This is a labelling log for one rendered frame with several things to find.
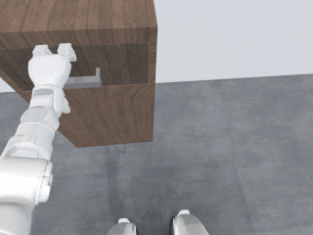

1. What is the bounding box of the robot left upper arm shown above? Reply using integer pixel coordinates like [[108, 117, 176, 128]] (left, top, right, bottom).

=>
[[0, 156, 53, 235]]

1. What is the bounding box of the drawer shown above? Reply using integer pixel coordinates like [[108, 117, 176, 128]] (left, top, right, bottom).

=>
[[0, 42, 149, 91]]

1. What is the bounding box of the robot right thigh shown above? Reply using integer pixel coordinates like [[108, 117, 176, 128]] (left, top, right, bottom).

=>
[[173, 213, 209, 235]]

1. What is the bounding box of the handle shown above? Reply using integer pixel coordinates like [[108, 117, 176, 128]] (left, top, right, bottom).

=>
[[63, 68, 102, 89]]

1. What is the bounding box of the robot left forearm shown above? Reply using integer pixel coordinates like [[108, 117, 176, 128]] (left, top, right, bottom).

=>
[[0, 84, 64, 163]]

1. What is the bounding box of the robot left hand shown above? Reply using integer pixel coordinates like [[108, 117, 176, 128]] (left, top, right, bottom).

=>
[[28, 43, 77, 114]]

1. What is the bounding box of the right robot shin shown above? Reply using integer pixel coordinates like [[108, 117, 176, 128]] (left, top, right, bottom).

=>
[[177, 210, 190, 216]]

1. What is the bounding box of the cabinet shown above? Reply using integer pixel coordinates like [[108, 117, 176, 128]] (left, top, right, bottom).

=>
[[0, 0, 158, 148]]

